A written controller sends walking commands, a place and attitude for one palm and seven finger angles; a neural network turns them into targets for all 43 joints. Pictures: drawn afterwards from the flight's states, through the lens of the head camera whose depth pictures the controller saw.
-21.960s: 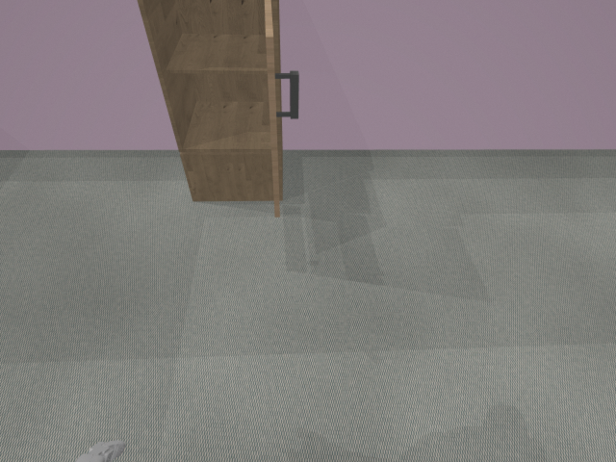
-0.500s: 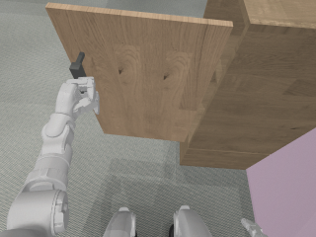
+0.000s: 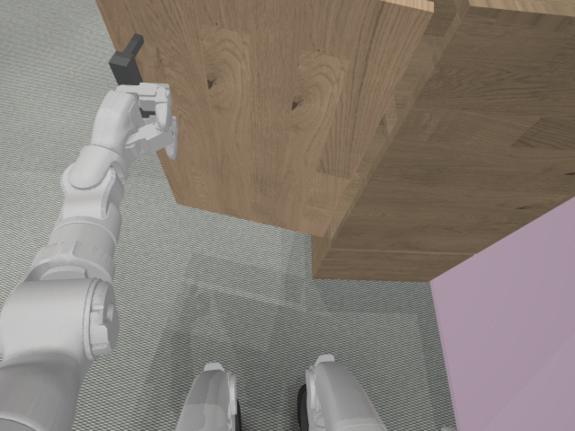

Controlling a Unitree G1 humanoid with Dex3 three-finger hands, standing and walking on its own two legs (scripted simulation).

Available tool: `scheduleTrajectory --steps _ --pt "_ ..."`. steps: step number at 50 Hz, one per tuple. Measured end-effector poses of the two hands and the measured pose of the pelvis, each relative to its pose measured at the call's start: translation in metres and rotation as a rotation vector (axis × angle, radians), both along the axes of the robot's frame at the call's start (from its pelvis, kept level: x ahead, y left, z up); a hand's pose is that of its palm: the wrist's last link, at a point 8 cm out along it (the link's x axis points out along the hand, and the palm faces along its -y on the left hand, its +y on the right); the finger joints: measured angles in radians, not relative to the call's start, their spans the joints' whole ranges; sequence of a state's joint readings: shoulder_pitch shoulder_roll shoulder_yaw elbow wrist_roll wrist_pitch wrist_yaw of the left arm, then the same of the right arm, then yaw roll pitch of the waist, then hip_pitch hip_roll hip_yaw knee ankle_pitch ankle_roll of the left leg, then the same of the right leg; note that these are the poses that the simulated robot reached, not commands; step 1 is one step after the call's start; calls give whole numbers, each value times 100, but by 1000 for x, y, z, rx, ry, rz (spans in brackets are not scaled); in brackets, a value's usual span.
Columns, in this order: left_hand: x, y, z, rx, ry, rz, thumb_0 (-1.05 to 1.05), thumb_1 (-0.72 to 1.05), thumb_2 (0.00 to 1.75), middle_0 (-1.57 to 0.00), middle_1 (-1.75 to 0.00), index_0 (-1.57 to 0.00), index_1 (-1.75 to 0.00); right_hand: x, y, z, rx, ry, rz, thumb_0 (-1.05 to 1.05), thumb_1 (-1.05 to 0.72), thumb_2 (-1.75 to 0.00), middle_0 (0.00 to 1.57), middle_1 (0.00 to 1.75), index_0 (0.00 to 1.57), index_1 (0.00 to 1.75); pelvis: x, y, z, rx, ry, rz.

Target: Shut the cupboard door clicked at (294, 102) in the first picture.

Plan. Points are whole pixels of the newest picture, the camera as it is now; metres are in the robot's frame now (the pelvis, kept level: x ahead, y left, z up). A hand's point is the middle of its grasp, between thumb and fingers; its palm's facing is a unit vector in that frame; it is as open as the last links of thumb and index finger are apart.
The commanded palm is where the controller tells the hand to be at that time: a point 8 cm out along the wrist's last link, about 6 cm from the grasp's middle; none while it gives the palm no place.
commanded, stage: push the door shut along its arc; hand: left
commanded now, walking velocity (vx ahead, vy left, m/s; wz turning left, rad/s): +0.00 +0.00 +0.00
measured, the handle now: (142, 86) +0.58 +0.17 +0.06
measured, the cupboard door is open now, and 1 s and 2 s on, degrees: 78 66 59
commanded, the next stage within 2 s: pull the fist back off the door in 0.98 s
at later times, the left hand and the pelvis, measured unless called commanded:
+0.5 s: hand (209, 99) +0.55 +0.08 +0.07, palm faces -0.38 -0.92 -0.03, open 2.9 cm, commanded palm +0.56 +0.12 +0.07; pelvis +0.01 -0.01 -0.01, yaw -2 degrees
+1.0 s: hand (225, 82) +0.58 +0.05 +0.07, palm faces -0.45 -0.89 -0.03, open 3.2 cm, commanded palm +0.62 +0.06 +0.07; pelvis -0.01 -0.01 -0.04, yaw -2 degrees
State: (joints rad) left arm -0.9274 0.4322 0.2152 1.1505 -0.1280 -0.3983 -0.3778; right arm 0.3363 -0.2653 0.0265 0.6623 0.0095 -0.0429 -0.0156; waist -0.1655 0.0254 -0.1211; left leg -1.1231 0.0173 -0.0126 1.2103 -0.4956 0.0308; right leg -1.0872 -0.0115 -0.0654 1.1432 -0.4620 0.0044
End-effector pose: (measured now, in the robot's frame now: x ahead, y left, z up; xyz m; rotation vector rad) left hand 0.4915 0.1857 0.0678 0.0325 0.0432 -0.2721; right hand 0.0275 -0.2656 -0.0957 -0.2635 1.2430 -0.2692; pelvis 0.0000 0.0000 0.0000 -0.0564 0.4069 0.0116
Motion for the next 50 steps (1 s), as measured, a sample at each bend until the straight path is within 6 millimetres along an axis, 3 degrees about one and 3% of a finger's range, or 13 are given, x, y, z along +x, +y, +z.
scheduleTrajectory --steps 16,24,40,50 --pt "52 -52 6 -7 6 -102 2 90 90 -130 -150 -130 -149 -33 4 -7 16 62 -83 0 -90 -90 21 30 20 30 5 -3 -10 0 55 -32" --pt "61 -52 7 15 35 -113 -1 86 91 -129 -150 -130 -149 -47 4 -14 43 115 -107 0 -90 -90 21 30 20 30 6 -10 -13 7 64 -39" --pt "81 -61 8 7 39 -174 1 90 95 -130 -150 -130 -149 -52 -21 -14 -67 110 -77 0 -90 -90 21 30 20 30 -6 -17 -28 -15 107 -24" --pt "97 -74 8 14 36 -195 1 95 98 -130 -150 -130 -149 -72 -7 -20 -66 146 -103 0 -90 -90 21 30 20 30 -9 -11 -37 -25 136 -28"
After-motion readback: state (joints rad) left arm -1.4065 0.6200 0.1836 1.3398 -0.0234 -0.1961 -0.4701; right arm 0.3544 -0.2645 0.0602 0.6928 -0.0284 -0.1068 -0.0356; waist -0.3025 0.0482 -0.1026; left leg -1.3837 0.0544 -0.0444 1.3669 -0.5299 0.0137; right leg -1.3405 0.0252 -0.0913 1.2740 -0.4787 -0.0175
